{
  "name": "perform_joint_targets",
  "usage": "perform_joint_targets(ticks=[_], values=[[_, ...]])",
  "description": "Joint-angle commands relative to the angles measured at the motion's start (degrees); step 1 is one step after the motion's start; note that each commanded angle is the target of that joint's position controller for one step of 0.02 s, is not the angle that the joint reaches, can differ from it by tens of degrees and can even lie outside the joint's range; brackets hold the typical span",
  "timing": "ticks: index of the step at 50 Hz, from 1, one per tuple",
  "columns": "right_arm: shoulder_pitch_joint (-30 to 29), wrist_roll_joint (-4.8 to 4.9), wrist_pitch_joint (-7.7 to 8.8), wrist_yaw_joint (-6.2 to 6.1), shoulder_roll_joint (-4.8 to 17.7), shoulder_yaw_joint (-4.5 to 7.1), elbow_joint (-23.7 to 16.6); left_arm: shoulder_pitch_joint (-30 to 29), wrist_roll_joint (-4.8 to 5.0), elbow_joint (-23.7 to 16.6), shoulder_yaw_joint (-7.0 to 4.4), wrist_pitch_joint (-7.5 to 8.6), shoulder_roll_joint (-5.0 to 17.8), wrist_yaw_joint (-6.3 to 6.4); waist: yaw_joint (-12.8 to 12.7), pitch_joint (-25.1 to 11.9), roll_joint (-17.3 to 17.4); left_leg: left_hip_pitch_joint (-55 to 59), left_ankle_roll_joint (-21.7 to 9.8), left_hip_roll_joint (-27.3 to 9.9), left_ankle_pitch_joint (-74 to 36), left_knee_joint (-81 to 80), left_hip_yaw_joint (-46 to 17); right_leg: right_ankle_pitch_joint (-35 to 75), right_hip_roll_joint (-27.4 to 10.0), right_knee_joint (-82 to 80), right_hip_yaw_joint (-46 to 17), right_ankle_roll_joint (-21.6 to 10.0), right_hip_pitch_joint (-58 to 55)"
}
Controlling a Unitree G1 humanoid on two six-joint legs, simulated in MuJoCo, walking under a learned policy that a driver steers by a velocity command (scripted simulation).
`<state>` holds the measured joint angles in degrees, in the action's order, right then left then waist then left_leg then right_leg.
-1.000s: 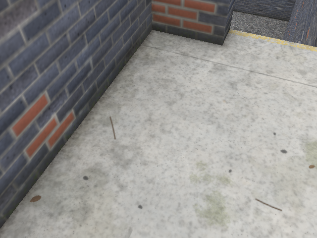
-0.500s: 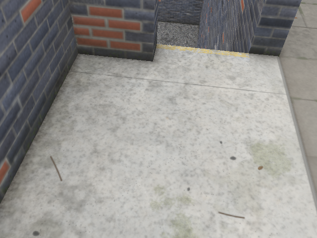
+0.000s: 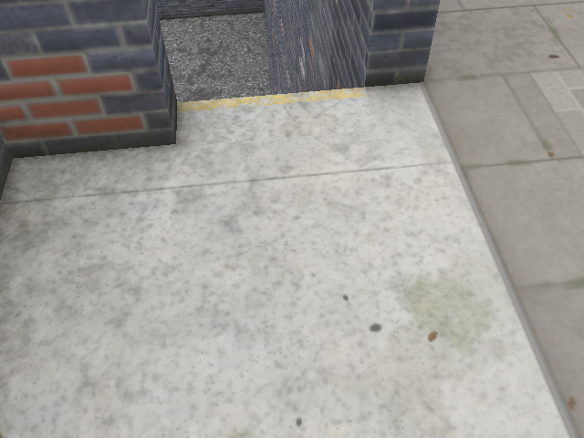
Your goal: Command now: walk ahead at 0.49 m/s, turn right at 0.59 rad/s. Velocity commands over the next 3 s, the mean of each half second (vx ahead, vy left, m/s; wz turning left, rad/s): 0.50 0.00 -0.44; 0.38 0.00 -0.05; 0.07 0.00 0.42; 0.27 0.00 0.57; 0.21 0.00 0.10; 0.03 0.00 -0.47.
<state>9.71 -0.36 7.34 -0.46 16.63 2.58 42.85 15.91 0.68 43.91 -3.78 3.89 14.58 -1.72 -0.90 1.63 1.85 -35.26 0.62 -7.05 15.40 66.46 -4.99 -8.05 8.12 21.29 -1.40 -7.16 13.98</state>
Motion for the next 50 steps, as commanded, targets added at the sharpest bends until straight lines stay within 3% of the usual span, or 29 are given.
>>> perform_joint_targets(ticks=[1, 5, 8, 11, 13, 14, 15, 16, 17, 18, 19, 20, 22, 25, 28, 32, 35, 37, 38, 39, 40, 41, 42, 43, 44, 45, 47, 49, 50], values=[[2.78, -1.20, -0.95, -0.56, 3.64, 1.07, -3.82, -2.83, 0.04, -4.86, -1.83, 1.41, 8.29, 1.18, 2.68, -0.77, -2.93, 0.08, 2.62, 0.03, -7.85, -8.44, 1.86, 12.80, -13.75, -10.62, -13.44, -10.72, 4.99], [-7.45, -0.43, -0.60, -0.23, 1.85, 0.17, -7.20, 2.15, 0.88, -3.93, -1.95, 0.55, 9.16, 2.03, -1.91, -0.63, -5.28, 2.27, 2.63, 3.96, -19.97, -28.02, 2.30, 5.33, -11.41, -7.76, -13.02, -7.08, 3.27], [-11.43, 0.51, 0.08, 0.73, 3.21, 0.42, -9.14, 4.75, 1.18, -3.26, -1.98, 0.07, 9.75, 2.25, -3.53, -1.46, -6.62, 4.28, 2.26, 5.77, -19.76, -33.89, 1.54, 2.34, -13.38, -4.28, -17.25, -6.38, -0.61], [-10.36, 0.71, 0.92, 1.56, 5.60, 1.40, -9.77, 4.76, 1.02, -3.19, -1.81, -0.49, 9.52, 2.61, -2.18, -2.54, -8.51, 7.04, 0.24, 6.46, -13.71, -37.67, 0.63, 2.05, -15.87, 0.75, -22.36, -5.06, -6.20], [-3.19, 0.31, 1.42, 1.46, 6.49, 2.25, -8.09, 3.91, 0.54, -3.12, -1.28, -0.82, 8.04, 2.60, 1.45, -4.80, -9.73, 16.49, -2.62, 7.01, -12.10, -41.27, 2.80, 8.36, -14.29, 6.48, -21.83, -3.21, -6.91], [3.74, -0.61, 1.71, 1.10, 8.52, 2.97, -7.24, 3.65, -0.06, -3.59, -0.18, -0.62, 5.28, 2.27, 4.58, -10.81, -7.57, 28.43, -5.95, 1.92, -12.61, -40.38, -1.20, 9.35, -11.34, 17.42, -18.56, -1.24, -3.73], [12.15, -1.71, 1.56, 0.78, 13.15, 4.07, -6.16, 8.83, 0.15, -4.38, 0.92, -0.09, 2.00, 2.20, 4.90, -19.65, 4.41, 49.76, -13.62, -9.96, -10.19, -40.83, -19.68, -3.39, -4.23, 36.95, -11.18, 2.86, 12.61], [16.73, -0.37, 0.80, 1.59, 12.89, 4.68, -3.18, 13.84, 1.55, -3.77, 1.16, 0.58, 3.21, 2.14, 4.07, -21.87, 18.65, 56.10, -19.29, -17.69, 3.74, -47.78, -41.37, -25.04, -2.41, 49.93, -8.92, 4.65, 26.88], [14.10, 0.61, 0.60, 1.56, 7.59, 3.31, -4.14, 9.91, 2.17, -3.20, 0.03, 0.63, 8.40, 2.11, 5.08, -13.58, 9.71, 50.41, -17.10, -16.01, 12.02, -49.60, -38.52, -21.78, -5.49, 55.44, -11.54, 4.73, 32.16], [10.99, 0.62, 0.05, 1.40, 5.35, 2.57, -4.64, 3.57, 1.66, -4.28, -0.13, 0.49, 9.32, 2.06, 5.18, -7.39, 3.36, 43.07, -14.70, -13.30, 9.70, -49.88, -28.93, -16.78, -7.72, 55.70, -9.45, 4.76, 32.43], [8.09, 0.28, -0.32, 1.46, 4.69, 2.09, -4.74, 0.13, 0.64, -5.28, 0.01, 0.57, 8.36, 1.96, 3.79, -3.29, 0.36, 35.79, -13.92, -10.43, 3.23, -51.58, -22.62, -13.29, -9.46, 52.32, -7.65, 4.83, 30.97], [6.35, 0.08, -0.33, 1.55, 3.66, 1.65, -4.64, -0.93, -0.06, -5.52, -0.18, 0.54, 7.63, 1.84, 2.22, -1.47, 0.61, 31.54, -13.24, -8.08, -2.08, -53.07, -18.30, -10.71, -11.66, 48.35, -6.74, 4.85, 29.06], [5.97, 0.10, -0.07, 1.84, 3.48, 1.55, -4.02, 0.84, -0.01, -4.86, 0.23, 0.19, 5.30, 1.49, 0.71, -1.76, 3.32, 27.06, -13.11, -5.24, -9.21, -55.44, -12.49, -8.48, -12.86, 44.19, -4.12, 5.33, 24.33], [8.02, 0.63, 0.11, 1.72, 5.83, 2.17, -2.47, -2.36, -0.52, -5.86, 0.99, 0.21, 3.43, 1.55, 1.22, -1.50, 3.01, 26.91, -14.45, -5.13, -17.27, -57.44, -7.60, -4.39, -13.72, 35.70, -2.30, 6.45, 25.15], [9.76, 1.03, -0.64, 1.34, 7.07, 2.38, -1.31, -7.87, -0.49, -6.83, 1.62, 0.82, 2.31, 1.19, 3.07, -1.10, 2.66, 27.77, -13.22, -4.09, -18.54, -58.02, -3.38, 4.16, -13.45, 23.95, -1.09, 6.65, 23.56], [13.38, 1.62, -1.50, 1.19, 8.39, 2.44, 0.60, -14.83, 0.28, -8.39, 1.64, 1.34, 2.73, 0.29, 5.60, 0.29, 3.42, 28.84, -12.10, -4.49, -16.04, -57.21, -1.54, 9.55, -11.46, 14.12, 0.65, 6.68, 19.41], [14.44, 1.93, -2.26, 1.02, 9.08, 2.58, 1.74, -17.79, 0.63, -9.94, 1.29, 1.75, 3.94, -0.50, 5.40, 1.33, 3.87, 32.98, -11.19, -7.02, -16.36, -55.35, -2.89, 5.86, -10.84, 10.22, 0.50, 4.91, 18.93], [13.32, 1.87, -3.03, 0.66, 9.87, 2.74, 2.05, -15.50, 0.25, -9.61, 0.64, 2.12, 5.37, -0.71, 2.99, 0.30, 4.13, 35.01, -9.65, -7.15, -24.69, -50.86, -2.54, 3.50, -9.46, 6.88, 1.36, 3.32, 13.90], [12.47, 1.81, -3.44, 0.39, 9.61, 2.54, 1.94, -10.21, -0.45, -7.97, -0.27, 2.27, 6.83, -0.48, -0.06, -3.16, 3.33, 34.99, -7.97, -4.57, -35.10, -43.69, -0.21, 5.52, -7.61, 4.04, 2.86, 2.14, 5.93], [12.66, 1.39, -3.48, 0.11, 8.25, 1.90, 1.43, -2.98, -1.30, -6.12, -1.37, 2.41, 9.65, -0.04, -3.08, -9.07, 2.14, 30.97, -5.56, -1.35, -36.48, -33.35, 2.26, 13.21, -9.90, 3.89, 1.14, 0.23, -6.22], [13.68, -0.59, -2.89, -0.10, 4.52, 0.30, -0.91, 5.38, -2.73, -5.23, -2.39, 2.19, 14.96, 0.53, -4.63, -18.46, -7.78, 15.57, -1.98, 4.02, -16.16, -13.99, 5.36, 31.99, -23.69, 8.47, -13.81, -5.10, -25.82], [21.52, 0.01, -2.27, 0.18, 0.48, -0.97, 0.42, 6.70, -2.33, -4.35, -2.44, 1.36, 15.71, 0.31, -2.00, -24.96, -19.72, 0.80, 0.53, 10.35, 21.75, 0.63, 1.91, 36.51, -33.11, 5.01, -30.67, -13.21, -35.58], [18.81, 1.13, -2.24, 0.27, 6.84, 0.58, 1.62, 6.13, -0.98, -4.32, -1.40, 0.89, 11.21, 0.16, -3.63, -21.22, -11.82, -1.80, 0.68, 7.62, 21.38, 5.89, -2.43, 34.98, -30.58, 3.74, -27.45, -11.49, -29.89], [14.27, 1.73, -2.50, 0.31, 7.64, 0.90, 0.44, 1.77, -0.44, -4.66, -0.57, 0.84, 9.09, 0.07, -2.34, -14.26, -9.12, -4.09, 0.67, 5.45, 18.03, 5.38, -0.57, 37.97, -28.17, 3.21, -19.64, -9.48, -23.52], [12.04, 1.10, -3.04, -0.04, 6.93, 0.84, 0.30, -2.29, -0.44, -4.92, 0.07, 0.87, 7.24, -0.16, -0.66, -11.12, -5.18, -2.83, 1.18, 3.27, 14.29, 2.24, 0.69, 38.67, -25.30, 1.74, -15.29, -7.95, -17.29], [11.12, 0.47, -3.89, -0.38, 6.44, 1.06, 0.07, -5.52, -0.52, -5.15, 0.40, 0.87, 6.09, -0.35, 1.10, -8.77, -4.80, 0.05, 1.65, 1.81, 11.45, -1.33, 1.06, 37.35, -23.34, -0.34, -12.22, -7.04, -11.25], [14.08, 0.76, -5.78, -0.64, 3.60, 0.73, 1.30, -8.63, -2.09, -4.26, 0.57, 1.40, 5.30, -0.39, 3.90, -8.75, -6.85, 9.60, 2.66, 1.57, 6.11, -4.76, 1.38, 37.91, -21.46, -3.86, -6.47, -6.92, -1.95], [14.11, 0.93, -6.82, -1.11, 2.82, 0.73, 1.16, -10.61, -2.79, -3.10, 0.41, 1.92, 5.93, 0.00, 4.80, -7.71, -7.96, 12.27, 3.25, 2.08, 2.71, -9.98, 1.26, 37.49, -21.01, -5.68, -2.27, -7.20, 1.70], [12.59, 0.73, -7.10, -1.30, 2.76, 0.73, 0.49, -11.00, -2.69, -2.51, 0.24, 1.89, 6.58, 0.39, 4.53, -7.24, -8.24, 12.45, 3.18, 2.03, 0.82, -12.62, 1.30, 36.15, -21.04, -6.11, -0.94, -6.97, 2.03]])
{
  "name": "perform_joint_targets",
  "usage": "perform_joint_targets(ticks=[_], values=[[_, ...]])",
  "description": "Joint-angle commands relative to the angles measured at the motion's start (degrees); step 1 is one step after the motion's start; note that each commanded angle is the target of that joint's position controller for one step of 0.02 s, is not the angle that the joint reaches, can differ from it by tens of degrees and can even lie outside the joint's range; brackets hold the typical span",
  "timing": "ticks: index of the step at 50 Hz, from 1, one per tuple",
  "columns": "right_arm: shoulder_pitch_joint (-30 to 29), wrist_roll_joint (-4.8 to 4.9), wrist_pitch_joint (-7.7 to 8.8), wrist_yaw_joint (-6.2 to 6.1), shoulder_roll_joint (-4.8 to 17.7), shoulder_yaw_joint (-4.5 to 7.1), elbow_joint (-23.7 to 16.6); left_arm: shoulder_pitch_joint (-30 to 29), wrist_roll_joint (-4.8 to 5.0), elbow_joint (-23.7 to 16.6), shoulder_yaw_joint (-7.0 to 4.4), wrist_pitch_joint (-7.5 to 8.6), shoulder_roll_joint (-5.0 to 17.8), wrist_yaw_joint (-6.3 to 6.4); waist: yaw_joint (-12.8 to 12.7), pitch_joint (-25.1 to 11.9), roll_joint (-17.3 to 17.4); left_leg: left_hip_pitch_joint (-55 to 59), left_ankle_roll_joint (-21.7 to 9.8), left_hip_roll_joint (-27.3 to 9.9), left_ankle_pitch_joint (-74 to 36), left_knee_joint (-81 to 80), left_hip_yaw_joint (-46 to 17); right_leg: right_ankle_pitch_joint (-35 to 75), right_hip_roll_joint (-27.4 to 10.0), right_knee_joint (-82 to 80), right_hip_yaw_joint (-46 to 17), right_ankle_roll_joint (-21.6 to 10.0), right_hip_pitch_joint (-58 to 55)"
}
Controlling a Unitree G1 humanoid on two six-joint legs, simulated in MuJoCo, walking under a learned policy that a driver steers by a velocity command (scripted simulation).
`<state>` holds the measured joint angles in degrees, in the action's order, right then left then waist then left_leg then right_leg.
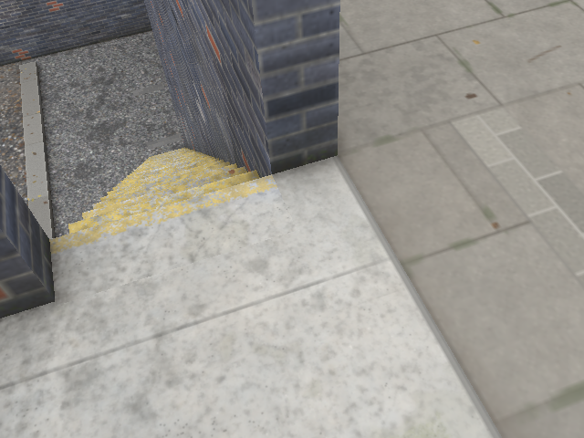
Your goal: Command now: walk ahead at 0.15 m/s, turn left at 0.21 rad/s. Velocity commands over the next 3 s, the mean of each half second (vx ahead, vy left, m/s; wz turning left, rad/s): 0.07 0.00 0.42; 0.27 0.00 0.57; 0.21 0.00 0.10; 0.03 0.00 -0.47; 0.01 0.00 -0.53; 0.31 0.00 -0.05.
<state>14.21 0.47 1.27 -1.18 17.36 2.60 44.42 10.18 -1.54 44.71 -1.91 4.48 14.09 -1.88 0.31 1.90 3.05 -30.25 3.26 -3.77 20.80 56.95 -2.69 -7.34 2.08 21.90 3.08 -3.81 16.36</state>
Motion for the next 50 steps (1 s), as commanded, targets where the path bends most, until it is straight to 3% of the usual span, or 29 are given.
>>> perform_joint_targets(ticks=[1, 5, 10, 13, 15, 16, 17, 18, 19, 20, 21, 22, 24, 27, 30, 32, 35, 38, 39, 40, 41, 42, 43, 44, 47, 50], values=[[6.21, -0.24, -1.21, -0.63, 2.29, 0.77, -1.98, -5.05, -0.21, -2.78, -1.98, 1.02, 8.20, 1.04, 2.64, -7.10, -9.61, 6.76, 0.37, -1.24, -6.30, -4.80, -0.61, 33.57, -15.31, -7.09, -4.71, -10.21, -0.93], [0.23, 0.14, -1.98, -0.19, 3.58, 1.43, -5.25, -2.62, 0.59, -0.89, -2.85, -1.05, 10.53, 2.75, -0.22, -5.70, -7.72, 2.08, -0.26, -2.00, -7.06, -7.73, -0.22, 20.81, -18.30, -8.55, -5.44, -11.02, -5.99], [-3.97, 0.24, -2.92, 0.80, 3.30, 1.92, -8.77, -2.23, 1.38, -0.13, -3.49, -3.47, 11.71, 3.38, -1.90, -4.34, -7.77, 0.58, -0.99, -1.33, -1.53, -12.06, 2.28, 15.50, -20.50, -6.43, -5.18, -10.62, -11.22], [-4.17, 0.57, -2.94, 1.80, 2.97, 2.16, -10.14, -2.46, 2.23, 0.01, -3.99, -4.47, 12.67, 3.55, -1.54, -5.28, -8.69, 3.78, -2.53, 0.49, -1.13, -18.97, 4.94, 20.73, -20.83, -1.79, -3.90, -8.64, -14.29], [-1.38, 0.55, -2.70, 2.28, 3.42, 2.72, -9.67, -2.76, 3.19, 0.34, -4.08, -4.89, 12.34, 3.79, 0.55, -6.32, -8.30, 11.38, -4.96, 2.92, -11.00, -30.56, 6.93, 19.23, -18.34, 4.54, -0.67, -4.71, -12.90], [0.21, 0.21, -2.60, 1.78, 6.80, 3.89, -9.64, -0.16, 2.75, 1.07, -3.81, -4.68, 10.85, 3.66, 0.54, -7.62, -4.16, 18.62, -7.24, 1.19, -23.97, -34.80, 2.31, 12.75, -14.57, 11.49, 2.66, -0.53, -8.58], [2.73, -0.57, -2.67, 0.62, 14.09, 5.74, -10.66, -1.25, 0.19, -1.06, -2.77, -4.00, 7.54, 3.14, -0.22, -9.88, 10.91, 30.71, -13.14, -11.49, -51.24, -32.35, -14.49, -8.04, -7.63, 27.94, 7.24, 4.59, 7.19], [4.72, -1.91, -2.01, 0.97, 14.33, 5.37, -11.26, -5.89, -0.30, -3.17, -2.42, -3.60, 7.09, 3.08, 2.70, -11.65, 14.49, 33.01, -24.06, -19.79, -58.49, -34.03, -26.44, -31.79, -0.32, 39.86, 0.62, 6.98, 19.44], [4.48, -1.94, -1.04, 1.46, 11.83, 4.70, -11.44, -6.95, 0.69, -2.95, -3.20, -3.65, 9.63, 2.78, 3.47, -12.54, 6.25, 32.57, -24.15, -17.56, -55.89, -34.61, -22.68, -30.95, -1.98, 46.91, -5.46, 6.76, 20.79], [1.43, -1.31, -0.41, 1.29, 10.81, 4.50, -11.64, -6.41, 1.90, -2.61, -3.39, -3.86, 9.64, 2.77, 1.61, -10.60, 3.98, 31.13, -20.93, -14.07, -51.58, -34.17, -17.84, -26.18, -3.05, 47.68, -6.56, 6.32, 21.96], [-1.45, -0.35, -0.38, 1.08, 9.74, 4.29, -12.20, -5.53, 1.84, -1.67, -3.51, -4.16, 9.49, 3.15, 0.35, -9.37, 1.16, 29.47, -18.15, -11.33, -47.27, -34.27, -15.20, -22.33, -3.76, 45.57, -6.98, 6.44, 22.33], [-3.35, 0.44, -0.67, 0.75, 9.02, 3.94, -12.69, -5.55, 1.40, -1.64, -3.81, -4.46, 10.19, 3.55, -0.51, -8.69, 1.44, 27.69, -16.91, -10.10, -44.99, -34.85, -14.16, -19.29, -4.17, 43.62, -7.28, 6.80, 21.31], [-3.61, 0.01, -1.18, 0.39, 9.30, 3.86, -13.30, -4.54, 1.51, -1.49, -3.64, -4.58, 9.07, 3.54, -1.41, -9.38, 3.11, 25.17, -16.79, -8.20, -45.22, -35.37, -13.18, -15.67, -2.55, 41.90, -6.57, 7.75, 17.54], [-2.53, -0.05, -1.56, -0.26, 9.87, 4.15, -13.70, -5.73, 1.85, -1.78, -3.33, -4.53, 8.19, 3.76, -0.42, -9.31, 3.85, 25.87, -16.89, -7.66, -41.25, -35.35, -14.57, -13.67, -1.58, 34.11, -7.15, 8.83, 16.70], [-1.36, 0.56, -1.94, -0.87, 9.92, 4.25, -13.74, -7.70, 2.04, -2.54, -3.19, -4.03, 8.06, 2.94, 1.00, -8.35, 5.20, 22.74, -16.71, -5.95, -8.26, -39.81, -18.61, -10.76, -1.35, 24.98, -7.39, 8.49, 14.31], [-1.28, 0.26, -1.76, -0.79, 10.33, 4.23, -13.74, -9.21, 2.34, -3.35, -3.34, -3.06, 8.56, 2.18, 1.56, -5.24, 7.30, 19.57, -16.81, -5.61, 4.59, -42.28, -22.22, -11.60, -0.86, 19.96, -7.44, 7.58, 12.83], [-0.77, 0.21, -1.36, -0.39, 10.52, 4.20, -13.71, -8.64, 2.70, -3.65, -3.64, -0.90, 9.19, 1.22, 1.57, -4.67, 7.38, 17.95, -16.60, -5.18, 7.99, -41.83, -25.28, -13.25, -0.14, 13.81, -7.28, 5.82, 8.02], [-2.77, 0.59, -1.52, -0.29, 9.19, 3.56, -14.13, -3.36, 3.17, -2.19, -4.02, 0.76, 8.65, 0.80, -2.17, -4.14, 5.76, 12.63, -14.34, -2.26, 10.75, -38.87, -26.25, -6.76, -0.21, 2.06, -5.93, 3.56, -3.64], [-3.41, 0.51, -1.45, -0.33, 7.50, 3.01, -14.43, 0.31, 2.99, -1.07, -4.55, 0.99, 9.61, 1.03, -3.92, -4.67, 3.99, 7.61, -12.18, 0.09, 11.66, -35.03, -24.46, -4.96, -2.63, -0.79, -6.83, 2.32, -11.34], [-3.70, 0.35, -1.22, -0.26, 3.59, 1.80, -15.00, 6.95, 2.13, 0.09, -5.26, 1.02, 12.36, 1.55, -5.97, -7.50, -2.52, -1.23, -8.70, 4.27, 15.65, -22.05, -18.51, -11.31, -12.21, -3.09, -15.83, -0.78, -21.75], [-3.60, 1.10, -0.61, -0.14, 1.82, 1.32, -17.45, 10.46, 0.58, 0.95, -5.86, 0.86, 16.97, 1.49, -5.05, -5.45, -14.02, -14.36, -6.77, 10.98, 15.55, -8.04, -8.21, -26.98, -22.76, -9.53, -34.89, -7.03, -24.30], [-5.07, 1.15, 0.04, -0.01, 6.39, 2.26, -18.46, 7.42, 0.29, 0.50, -5.95, 1.27, 16.30, 1.25, -3.90, 0.36, -14.37, -20.17, -5.81, 5.05, 11.19, 0.13, -8.09, -34.04, -26.80, -11.70, -40.49, -10.36, -18.80], [-4.37, 1.08, 0.03, 0.29, 8.55, 3.00, -17.26, 4.28, 1.25, -0.64, -4.95, 1.27, 12.47, 1.72, -3.14, 2.91, -12.77, -21.68, -5.02, 3.34, 6.53, 3.42, -7.62, -32.91, -23.88, -11.96, -35.17, -9.11, -17.63], [-2.76, 0.71, -0.13, 0.51, 8.39, 3.26, -15.77, 2.74, 1.83, -1.23, -4.27, 1.08, 10.43, 2.14, -2.48, 2.94, -11.87, -21.43, -4.13, 2.67, 2.93, 5.24, -6.78, -27.98, -20.77, -11.86, -29.51, -6.76, -17.74], [-3.55, 0.73, 0.54, 1.56, 5.29, 2.65, -15.80, 4.34, 1.20, -0.81, -3.54, 1.09, 9.54, 2.78, -3.31, 2.33, -9.64, -20.04, -2.77, 0.78, -6.66, 9.05, -4.48, -10.60, -17.10, -12.86, -16.91, -4.78, -15.95], [-5.24, 0.87, 0.97, 1.77, 2.80, 1.70, -16.61, 7.56, 0.92, 0.68, -3.28, 1.30, 9.64, 2.38, -4.21, 2.26, -8.59, -18.45, -1.81, 0.73, -11.76, 5.14, -3.47, -2.32, -15.70, -13.69, -10.75, -6.17, -14.27]])
Over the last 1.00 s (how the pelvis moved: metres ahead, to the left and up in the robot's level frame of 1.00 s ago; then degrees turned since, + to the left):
0.47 -0.06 0.00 -12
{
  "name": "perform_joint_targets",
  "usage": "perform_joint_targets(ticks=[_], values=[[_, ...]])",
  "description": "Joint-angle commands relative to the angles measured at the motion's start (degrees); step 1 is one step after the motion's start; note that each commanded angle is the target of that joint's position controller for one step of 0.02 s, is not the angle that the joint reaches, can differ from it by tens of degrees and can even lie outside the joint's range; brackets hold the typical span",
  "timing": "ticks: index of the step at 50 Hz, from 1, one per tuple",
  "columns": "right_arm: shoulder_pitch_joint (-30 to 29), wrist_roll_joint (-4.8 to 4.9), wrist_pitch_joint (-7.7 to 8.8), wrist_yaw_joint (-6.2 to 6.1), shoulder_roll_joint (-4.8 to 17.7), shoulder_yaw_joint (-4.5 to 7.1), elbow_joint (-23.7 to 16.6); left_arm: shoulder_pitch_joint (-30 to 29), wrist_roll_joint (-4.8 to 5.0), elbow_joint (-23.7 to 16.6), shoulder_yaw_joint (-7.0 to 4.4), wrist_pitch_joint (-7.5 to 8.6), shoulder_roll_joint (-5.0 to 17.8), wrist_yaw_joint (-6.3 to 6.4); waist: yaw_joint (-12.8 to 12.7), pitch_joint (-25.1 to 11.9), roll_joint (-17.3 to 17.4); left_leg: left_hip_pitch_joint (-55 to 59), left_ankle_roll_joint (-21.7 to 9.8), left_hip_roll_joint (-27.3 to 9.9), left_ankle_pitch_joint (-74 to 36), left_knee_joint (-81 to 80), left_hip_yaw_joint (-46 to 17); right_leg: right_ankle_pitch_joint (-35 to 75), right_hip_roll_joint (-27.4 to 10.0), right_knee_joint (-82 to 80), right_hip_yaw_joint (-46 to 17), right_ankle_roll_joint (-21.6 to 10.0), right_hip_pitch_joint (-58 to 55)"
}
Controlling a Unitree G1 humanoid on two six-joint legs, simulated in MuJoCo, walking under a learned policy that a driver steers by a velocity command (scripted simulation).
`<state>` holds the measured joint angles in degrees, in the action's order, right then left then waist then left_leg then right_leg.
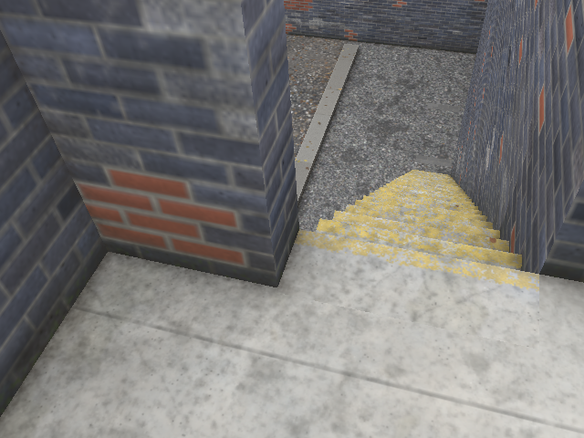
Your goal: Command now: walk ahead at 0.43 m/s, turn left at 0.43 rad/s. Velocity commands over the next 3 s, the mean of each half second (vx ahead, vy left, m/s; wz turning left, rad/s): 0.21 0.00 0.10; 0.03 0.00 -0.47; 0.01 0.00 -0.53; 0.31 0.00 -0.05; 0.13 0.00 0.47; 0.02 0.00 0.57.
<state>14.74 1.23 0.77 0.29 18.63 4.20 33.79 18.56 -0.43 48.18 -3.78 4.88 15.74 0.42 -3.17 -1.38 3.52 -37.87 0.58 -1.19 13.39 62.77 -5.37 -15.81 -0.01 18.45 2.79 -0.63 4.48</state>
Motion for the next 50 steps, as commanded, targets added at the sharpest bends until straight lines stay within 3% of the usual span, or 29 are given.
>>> perform_joint_targets(ticks=[1, 5, 7, 9, 10, 11, 12, 13, 14, 15, 16, 17, 19, 21, 24, 27, 31, 33, 34, 35, 36, 37, 38, 39, 40, 41, 44, 45, 50], values=[[-6.86, 0.07, 1.59, 0.40, 1.14, -0.12, -6.34, -0.43, -0.06, -2.45, -1.34, 0.78, 8.21, -0.03, -0.96, 5.98, -8.95, -10.13, 1.01, -1.86, -5.75, -3.98, -0.20, 8.40, -13.33, -10.42, -8.86, -9.50, -2.23], [-12.81, -0.60, 2.49, 1.82, -1.54, -1.38, -7.77, 0.16, 1.09, -1.07, -1.20, -0.36, 10.06, -0.08, -1.94, 7.85, -9.22, -0.09, 0.72, -1.56, -10.13, -20.88, 6.44, 22.69, -11.87, -8.46, -2.17, -8.36, 1.13], [-13.41, -0.32, 2.68, 2.50, -0.81, -1.02, -8.09, 2.28, 1.85, 0.08, -1.46, -0.80, 11.65, -0.32, -1.79, 6.42, -10.59, 5.49, -0.57, -0.45, -9.58, -25.06, 7.69, 29.31, -13.31, -6.03, -2.28, -7.78, -0.27], [-9.08, -0.56, 2.71, 2.47, 1.95, 0.32, -6.91, 1.40, 2.38, 0.40, -1.74, -1.04, 12.81, -0.31, 1.85, 2.93, -11.73, 12.64, -3.18, 1.84, -9.24, -30.34, 7.80, 41.69, -13.52, 0.59, -1.80, -5.98, -3.38], [-2.47, -1.01, 2.72, 2.15, 3.65, 1.34, -4.60, 0.45, 2.57, 0.32, -1.66, -1.09, 12.59, -0.22, 5.77, -0.84, -10.82, 21.44, -5.10, 3.53, -13.87, -34.94, 8.57, 47.10, -11.98, 7.76, -0.29, -4.56, -3.19], [2.87, -1.49, 2.44, 1.33, 6.06, 2.28, -2.97, 1.50, 2.17, 0.25, -1.11, -0.69, 10.88, -0.19, 8.42, -4.63, -9.03, 32.52, -6.60, 2.37, -22.45, -36.05, 7.55, 43.97, -9.66, 16.69, 1.43, -2.39, 2.01], [9.39, -3.06, 1.76, 0.05, 11.35, 3.10, -2.44, 3.50, -0.68, -2.04, 0.60, 0.02, 6.23, -0.45, 8.96, -14.37, 2.95, 52.56, -11.62, -11.97, -50.28, -28.95, -7.12, 14.37, -5.35, 35.64, 2.39, 0.73, 16.96], [8.15, -3.36, 1.53, 0.34, 11.66, 1.97, -2.69, 12.04, -0.33, -0.16, 2.26, 0.20, 3.31, -1.30, 5.33, -26.67, 13.07, 61.04, -22.43, -26.05, -55.32, -33.30, -27.32, -25.15, 0.82, 52.17, -4.47, 3.15, 26.12], [7.54, -2.61, 1.14, 0.89, 7.84, 1.50, -2.64, 8.03, 1.29, 1.22, 0.29, -0.52, 9.80, -1.35, 7.96, -26.15, 4.73, 53.75, -20.06, -21.54, -47.04, -36.13, -23.34, -22.52, -1.80, 55.85, -9.39, 3.21, 24.90], [2.54, -1.89, 1.24, 1.12, 5.53, 0.62, -2.11, 3.13, 2.57, -0.62, 0.33, -1.31, 9.23, -1.19, 6.31, -16.30, 4.11, 47.23, -17.64, -18.79, -42.01, -37.51, -14.99, -20.13, -3.77, 55.08, -7.36, 3.02, 29.35], [-1.25, -1.34, 1.52, 1.17, 3.10, -0.15, -1.67, 1.05, 2.07, -0.48, 0.73, -2.11, 7.44, -0.52, 4.78, -10.70, 0.43, 39.50, -15.48, -15.75, -37.46, -39.65, -10.37, -16.79, -5.61, 51.24, -6.74, 3.30, 29.11], [-4.50, -1.54, 1.79, 1.27, 1.64, -0.61, -1.33, 1.20, 1.70, -0.08, 0.66, -3.22, 6.63, 0.19, 2.76, -7.34, 0.52, 31.82, -14.09, -13.84, -33.47, -42.19, -6.33, -13.99, -6.81, 47.30, -6.93, 3.80, 25.37], [-8.11, -3.24, 2.67, 1.33, 1.56, -0.34, 0.03, 5.30, 1.38, 1.52, 0.77, -5.19, 4.57, 1.14, -0.38, -5.61, 2.51, 20.47, -13.81, -11.97, -29.02, -46.50, -0.56, -8.36, -5.93, 43.58, -5.50, 4.96, 15.49], [-10.39, -3.76, 2.93, 0.82, 2.14, 0.02, 1.18, 4.65, 0.85, 0.67, 0.53, -5.75, 4.62, 2.06, -1.27, -3.81, 4.69, 17.43, -14.15, -11.76, -24.00, -48.29, 2.02, -6.87, -5.15, 38.09, -4.85, 5.60, 13.69], [-9.28, -2.79, 1.71, -0.93, 5.09, 1.28, 2.58, -1.43, 0.61, -2.52, 0.08, -6.08, 6.13, 2.15, 1.17, -2.32, 4.06, 20.05, -14.89, -14.44, -11.72, -50.12, 1.07, -3.88, -5.67, 35.12, -4.23, 4.71, 17.53], [-8.75, -1.91, 0.30, -2.30, 5.73, 1.75, 3.71, -5.69, 0.76, -5.66, -0.19, -6.79, 6.26, 1.49, 2.50, -0.28, 2.76, 23.15, -14.79, -16.95, -3.57, -51.46, -0.34, -4.81, -6.22, 34.03, -4.03, 3.69, 21.23], [-10.97, -1.43, 0.18, -1.72, 5.96, 1.82, 4.42, -7.30, 0.49, -7.68, -0.44, -7.80, 6.20, 0.55, 2.65, -0.61, 2.04, 25.02, -13.66, -17.57, -7.73, -48.13, 2.19, -5.90, -5.49, 26.60, -2.24, 1.58, 17.51], [-12.33, -0.27, -0.45, -1.97, 6.65, 2.01, 5.15, -4.76, 0.27, -7.64, -0.53, -7.58, 5.59, 0.06, 0.53, -1.79, 1.33, 26.34, -10.98, -16.36, -10.18, -42.86, 4.81, -0.63, -3.14, 15.99, 0.71, -0.06, 12.61], [-10.07, 0.09, -0.79, -2.14, 5.68, 1.84, 6.17, -3.83, 0.00, -7.40, -1.00, -7.33, 6.79, 0.07, 0.79, -2.01, -0.42, 25.44, -8.14, -14.08, -7.34, -38.55, 6.93, 4.33, -1.66, 10.59, 0.48, -1.46, 9.18], [-7.18, -0.76, -1.00, -2.12, 3.62, 1.40, 7.05, -3.13, 0.10, -7.90, -2.10, -7.17, 10.60, 0.53, 1.95, -1.51, -8.48, 20.92, -3.20, -9.56, -0.55, -28.30, 11.89, 17.19, -6.13, 4.09, -7.75, -4.31, 5.02], [-8.09, -3.21, -0.95, -2.05, 1.22, 0.57, 4.54, -4.57, -0.04, -10.37, -3.43, -7.17, 17.53, 1.64, 3.81, 0.32, -23.78, 4.68, 3.56, 0.45, 20.03, -13.19, 15.83, 34.01, -20.03, 1.40, -29.04, -14.28, 0.24], [-14.20, -2.98, -0.69, -2.37, 3.64, 1.18, 3.37, -1.19, -1.86, -10.86, -3.29, -5.88, 16.56, 1.13, -1.47, -3.05, -16.93, 1.53, 3.71, 2.97, 26.61, -0.58, 5.82, 34.05, -22.49, -0.24, -33.27, -20.62, 1.50], [-13.70, -1.57, -0.78, -2.34, 4.31, 1.54, 3.52, -2.52, -1.87, -10.77, -3.05, -4.63, 15.59, 0.85, 0.10, -3.42, -12.50, -0.10, 2.97, 1.62, 22.19, 3.72, 2.43, 32.45, -19.87, 0.43, -28.34, -18.73, 0.70], [-11.71, -1.23, -0.98, -2.60, 4.71, 1.84, 4.75, -5.71, -0.63, -11.30, -3.05, -3.98, 14.31, 0.86, 1.93, -3.13, -9.81, -1.20, 2.64, 0.51, 17.04, 3.87, 1.70, 29.89, -16.69, 1.42, -24.16, -15.19, -0.12], [-11.30, -1.67, -1.03, -3.06, 5.38, 2.18, 5.53, -7.88, 0.41, -11.97, -2.52, -4.01, 12.41, 1.10, 2.50, -3.42, -8.89, -1.91, 2.79, -0.21, 13.85, 3.02, 1.18, 28.99, -15.32, 1.84, -22.60, -12.93, -0.81], [-11.38, -1.95, -1.03, -3.20, 5.60, 2.36, 5.68, -8.98, 0.76, -12.46, -1.92, -4.27, 11.15, 1.45, 3.01, -3.84, -9.36, -0.24, 3.19, -0.08, 11.36, 3.63, 1.30, 31.35, -14.14, 1.96, -21.11, -12.22, 0.11], [-11.09, -1.21, -1.01, -2.85, 4.14, 1.89, 5.42, -8.49, 0.47, -13.46, -1.45, -5.11, 10.30, 2.20, 3.27, -5.87, -9.39, 1.30, 4.40, 1.44, 6.87, 2.38, 1.54, 33.93, -12.20, 2.17, -20.22, -12.55, -1.69], [-11.03, -1.71, -1.38, -2.87, 3.78, 1.55, 5.56, -7.73, 0.30, -13.58, -1.89, -5.00, 11.54, 2.21, 2.80, -5.79, -9.55, 1.84, 4.96, 1.68, 5.99, 0.05, 1.07, 34.15, -12.13, 2.28, -20.25, -12.60, -2.16], [-12.51, -1.10, -1.18, -2.89, 3.67, 1.17, 5.79, -7.77, 0.59, -14.66, -2.69, -5.91, 12.77, 2.08, 1.43, -3.73, -11.65, 6.99, 5.99, 2.50, 6.56, -14.92, 0.00, 22.67, -10.26, 2.84, -23.84, -11.84, -0.11]])
Over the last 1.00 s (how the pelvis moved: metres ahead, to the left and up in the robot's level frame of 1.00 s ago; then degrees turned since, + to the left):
0.14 0.06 0.00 32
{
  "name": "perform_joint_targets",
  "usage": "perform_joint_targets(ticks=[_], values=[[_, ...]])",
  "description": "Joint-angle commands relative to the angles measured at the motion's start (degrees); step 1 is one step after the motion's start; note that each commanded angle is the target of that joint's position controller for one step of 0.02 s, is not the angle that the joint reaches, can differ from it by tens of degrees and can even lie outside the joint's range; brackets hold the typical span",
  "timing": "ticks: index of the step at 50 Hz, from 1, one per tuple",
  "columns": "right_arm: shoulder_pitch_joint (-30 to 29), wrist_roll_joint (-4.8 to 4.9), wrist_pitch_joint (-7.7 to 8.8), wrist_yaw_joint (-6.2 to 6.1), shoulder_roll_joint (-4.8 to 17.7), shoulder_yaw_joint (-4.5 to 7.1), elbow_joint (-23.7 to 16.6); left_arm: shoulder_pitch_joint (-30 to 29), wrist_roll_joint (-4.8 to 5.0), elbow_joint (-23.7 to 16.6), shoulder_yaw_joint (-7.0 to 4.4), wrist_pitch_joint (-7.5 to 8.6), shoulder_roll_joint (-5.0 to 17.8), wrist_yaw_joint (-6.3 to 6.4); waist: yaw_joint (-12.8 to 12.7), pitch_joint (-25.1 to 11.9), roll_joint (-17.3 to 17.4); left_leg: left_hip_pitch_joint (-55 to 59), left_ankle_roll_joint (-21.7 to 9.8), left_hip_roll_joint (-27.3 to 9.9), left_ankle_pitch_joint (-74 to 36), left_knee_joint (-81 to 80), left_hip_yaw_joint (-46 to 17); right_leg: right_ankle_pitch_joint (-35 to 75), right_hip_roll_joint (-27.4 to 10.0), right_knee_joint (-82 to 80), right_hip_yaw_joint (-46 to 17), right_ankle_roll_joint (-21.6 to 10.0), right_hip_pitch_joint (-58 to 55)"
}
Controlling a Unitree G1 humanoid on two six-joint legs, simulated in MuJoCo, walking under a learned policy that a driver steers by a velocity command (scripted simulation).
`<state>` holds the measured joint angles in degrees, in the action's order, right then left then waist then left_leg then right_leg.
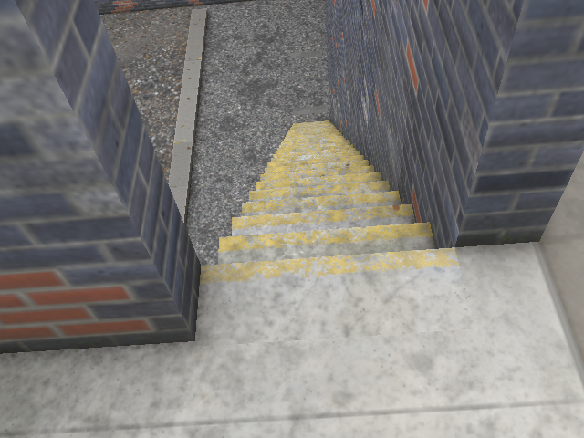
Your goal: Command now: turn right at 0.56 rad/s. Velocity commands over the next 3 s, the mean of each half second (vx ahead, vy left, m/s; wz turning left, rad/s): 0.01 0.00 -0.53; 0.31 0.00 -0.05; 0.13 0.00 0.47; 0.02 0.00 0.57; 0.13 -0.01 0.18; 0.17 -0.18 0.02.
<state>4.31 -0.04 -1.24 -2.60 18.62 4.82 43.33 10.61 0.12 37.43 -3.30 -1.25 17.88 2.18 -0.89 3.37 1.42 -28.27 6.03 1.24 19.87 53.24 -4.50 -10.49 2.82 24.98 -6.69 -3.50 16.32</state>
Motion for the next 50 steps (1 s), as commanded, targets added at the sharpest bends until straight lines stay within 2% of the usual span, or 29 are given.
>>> perform_joint_targets(ticks=[1, 6, 7, 9, 10, 11, 12, 13, 14, 15, 16, 19, 20, 23, 26, 27, 28, 29, 30, 31, 32, 33, 34, 35, 37, 40, 44, 47, 50], values=[[-2.16, 0.25, 0.98, 0.14, 3.80, 0.50, -3.68, -0.05, -0.07, -4.18, -3.30, 0.06, 10.86, 0.23, -1.00, -8.03, -9.92, -1.12, 0.45, 0.31, 0.58, -7.57, -1.06, 15.42, -12.93, -3.71, -15.61, -9.09, -10.78], [-0.19, 0.78, 2.26, 1.04, 5.51, 0.67, -2.84, -1.76, 0.17, -5.26, -3.59, -0.38, 11.16, -0.44, -0.63, -8.11, -11.58, 5.79, -1.07, 1.43, 1.77, -17.28, -1.41, 16.55, -11.89, -2.26, -21.78, -8.89, -9.07], [0.84, 0.96, 2.55, 1.31, 5.43, 0.80, -2.41, -1.29, 0.95, -5.03, -3.77, -0.42, 11.26, -0.46, -0.16, -8.43, -11.64, 7.45, -1.67, 1.71, 0.59, -20.61, -1.42, 18.73, -11.48, -1.39, -22.97, -8.42, -9.52], [4.75, 0.97, 3.35, 2.05, 6.18, 1.31, -1.12, -3.84, 1.56, -5.94, -3.56, -1.11, 10.66, 0.00, 2.47, -9.45, -10.68, 14.57, -3.44, 0.73, -9.11, -32.23, -0.29, 17.74, -9.06, 1.57, -22.62, -5.90, -7.86], [6.40, 0.45, 3.48, 2.05, 8.04, 1.80, -0.59, -3.16, 0.95, -6.47, -2.86, -1.30, 8.54, 0.07, 2.21, -10.56, -6.91, 21.64, -5.65, -5.71, -14.96, -34.52, -3.84, 8.61, -6.31, 5.81, -20.13, -3.23, -2.55], [4.50, -0.46, 2.90, 1.69, 10.93, 2.06, -1.48, 1.06, -0.14, -5.90, -1.90, -1.31, 4.81, -0.25, -1.24, -10.54, 6.92, 26.93, -10.72, -17.17, -27.13, -35.30, -14.24, -14.08, 1.70, 18.14, -10.18, 0.09, 5.92], [4.01, -2.48, 2.84, 2.04, 11.94, 2.24, -1.50, 1.00, 0.38, -7.20, -3.27, -0.75, 8.81, -0.36, -0.74, -7.28, 15.57, 22.71, -20.17, -24.57, -33.03, -36.49, -24.78, -28.89, 5.69, 29.61, -3.77, 2.94, 15.39], [1.57, -1.99, 3.05, 1.98, 9.30, 1.50, -2.79, 2.89, -0.11, -5.96, -4.53, -0.51, 12.99, -0.47, -1.16, -6.37, 9.63, 21.58, -21.57, -24.67, -31.60, -36.15, -21.32, -25.58, 1.40, 38.56, -4.38, 4.87, 16.35], [-0.64, -1.29, 2.97, 1.69, 6.71, 0.81, -3.13, 3.15, 0.26, -4.73, -5.10, -0.75, 13.56, -0.58, -1.59, -5.26, 6.85, 20.98, -19.02, -20.49, -29.17, -35.23, -14.91, -21.49, 0.73, 41.54, -3.65, 5.85, 16.56], [-1.68, -1.07, 2.72, 1.82, 5.37, 0.30, -3.88, 3.59, 0.79, -3.31, -5.09, -1.35, 12.19, -0.35, -1.31, -5.14, 5.40, 21.33, -17.13, -16.37, -26.30, -34.71, -9.70, -18.24, 0.58, 44.38, -2.43, 7.06, 16.46], [-1.83, -0.35, 2.54, 1.68, 5.19, 0.09, -3.71, 3.55, 0.73, -3.54, -4.66, -1.76, 10.70, -0.40, -0.80, -4.29, 6.27, 21.99, -17.27, -15.79, -28.04, -34.40, -7.71, -15.99, 0.22, 46.43, -1.82, 8.12, 18.24], [2.58, -0.72, 1.67, 0.98, 6.17, 0.02, -2.67, -0.47, 1.05, -5.89, -3.14, -1.71, 7.01, -0.76, 2.09, -4.07, 7.53, 24.41, -18.69, -14.58, -29.80, -35.08, -3.72, -13.99, -1.03, 40.19, 1.60, 9.48, 18.26], [3.91, -0.06, 1.54, 0.84, 6.23, 0.18, -2.32, -2.29, 1.22, -6.89, -2.60, -1.77, 5.85, -0.86, 3.00, -4.29, 8.26, 26.61, -19.34, -15.58, -29.67, -34.87, -4.38, -14.27, -1.60, 36.38, 1.98, 9.53, 18.78], [3.45, 0.17, 1.35, 1.52, 8.66, 0.79, -2.49, -2.65, 0.28, -7.62, -1.45, -1.75, 4.18, -1.33, 3.29, -6.23, 8.65, 25.76, -19.49, -16.67, -31.09, -34.07, -2.81, -15.93, -3.21, 24.90, 4.22, 8.81, 10.87], [4.73, 1.29, 1.10, 2.43, 10.34, 1.23, -1.61, -1.21, 1.00, -6.63, -1.24, -1.45, 4.68, -1.87, 3.75, -6.21, 9.23, 20.72, -18.94, -16.13, -11.39, -36.82, -3.19, -13.52, -2.22, 13.66, 8.38, 6.93, 2.06], [4.52, 1.83, 1.22, 2.72, 10.21, 1.02, -1.30, 0.61, 1.03, -5.73, -1.25, -1.25, 4.57, -2.09, 2.51, -5.28, 8.62, 17.84, -18.31, -15.84, -4.76, -36.98, -3.34, -9.73, -1.76, 7.77, 9.33, 5.59, -2.12], [4.09, 2.16, 1.42, 3.03, 9.37, 0.58, -1.01, 3.49, 0.92, -4.19, -1.24, -0.94, 4.25, -2.26, 0.77, -4.55, 7.76, 14.10, -17.15, -15.19, -0.54, -36.15, -2.91, -4.89, -1.01, 1.07, 10.30, 3.90, -8.23], [4.88, 1.85, 1.91, 3.40, 7.07, -0.32, -0.37, 6.28, 1.02, -2.86, -1.49, -0.71, 4.78, -2.09, -0.69, -4.73, 6.13, 10.04, -14.84, -13.68, 1.84, -33.63, -1.61, -4.78, -0.70, -2.43, 9.76, 2.51, -15.04], [4.28, 0.62, 2.62, 3.94, 2.92, -1.75, -0.40, 10.77, 1.15, -1.81, -1.88, -0.41, 6.16, -1.71, -2.55, -6.85, 0.84, 3.92, -10.99, -10.32, 4.97, -24.65, 2.31, -5.17, -6.54, -3.91, 1.54, 0.85, -23.58], [2.73, -0.78, 3.66, 4.33, -0.80, -2.84, -3.36, 13.71, 0.35, -2.16, -3.38, -0.12, 13.51, -1.41, -2.40, -7.83, -15.54, -9.52, -5.62, -2.57, 12.34, -7.72, 10.62, -12.32, -20.13, -8.11, -19.18, -6.44, -27.28], [-2.95, 0.92, 4.33, 3.66, 5.07, -1.11, -4.94, 15.36, -0.39, -1.91, -3.66, 1.54, 14.07, -2.10, -6.14, -3.73, -13.04, -14.98, -5.46, -2.92, 15.96, 3.04, 4.40, -19.66, -25.09, -14.37, -30.19, -13.74, -20.12], [-1.95, 2.23, 4.61, 3.67, 7.40, -0.04, -4.84, 12.49, -0.53, -1.83, -2.58, 2.97, 10.73, -2.25, -3.76, 0.98, -11.30, -17.99, -6.51, -5.50, 11.08, 6.96, 2.25, -25.26, -23.64, -15.72, -26.94, -13.22, -18.07], [0.03, 2.40, 4.85, 3.84, 7.18, 0.12, -3.32, 10.25, -0.29, -1.87, -1.87, 4.04, 8.33, -2.22, -2.37, 3.12, -11.71, -18.34, -7.45, -6.70, 5.78, 7.18, 1.80, -25.52, -20.51, -16.54, -22.28, -11.10, -17.06], [0.91, 1.81, 5.20, 3.88, 7.04, 0.34, -2.37, 8.97, 0.11, -1.88, -1.54, 4.51, 7.23, -2.08, -1.77, 3.45, -11.21, -18.68, -7.77, -7.21, 1.19, 6.19, 1.84, -21.40, -18.61, -17.35, -18.69, -9.49, -17.57], [1.06, 1.11, 5.87, 4.35, 5.60, 0.26, -1.56, 8.87, -0.11, -1.84, -1.10, 5.04, 6.19, -1.79, -1.10, 2.71, -9.16, -17.17, -7.38, -7.54, -6.75, 4.66, 2.40, -9.43, -16.24, -18.32, -12.86, -8.06, -17.57], [-0.10, 0.89, 6.08, 4.72, 3.49, -0.28, -1.52, 10.55, 0.01, -1.10, -1.31, 5.38, 5.98, -1.61, -1.42, 1.06, -6.92, -16.74, -5.43, -6.98, -13.82, -1.29, 3.50, 0.32, -14.80, -18.89, -6.91, -8.05, -18.53], [-4.19, 1.37, 5.73, 5.32, 1.45, -1.48, -2.87, 12.17, -0.18, 0.75, -1.88, 5.57, 7.25, -1.50, -3.11, 2.44, -7.18, -13.42, -4.10, -5.95, -21.18, -11.60, 4.64, 4.75, -14.37, -19.66, 0.28, -7.26, -16.22], [-7.33, 1.54, 5.96, 6.19, 0.75, -2.21, -4.38, 13.46, -0.06, 2.56, -2.09, 5.55, 7.52, -1.48, -3.98, 4.92, -5.89, -11.90, -5.67, -5.02, -22.69, -17.34, 5.37, 8.93, -15.46, -19.46, 4.00, -6.90, -16.21], [-7.67, 1.08, 6.52, 7.31, 1.33, -2.06, -5.63, 13.08, 0.03, 3.60, -2.27, 4.84, 8.06, -0.98, -2.85, 3.46, -6.56, -6.42, -8.03, -2.46, -21.33, -20.90, 6.64, 26.07, -16.23, -13.85, 7.62, -5.09, -17.84]])
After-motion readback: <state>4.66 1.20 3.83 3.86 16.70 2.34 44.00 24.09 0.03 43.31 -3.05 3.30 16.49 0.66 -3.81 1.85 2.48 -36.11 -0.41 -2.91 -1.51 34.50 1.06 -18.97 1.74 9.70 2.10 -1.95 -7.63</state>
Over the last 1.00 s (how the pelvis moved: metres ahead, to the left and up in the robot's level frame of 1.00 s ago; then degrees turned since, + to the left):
0.19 0.02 0.00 -16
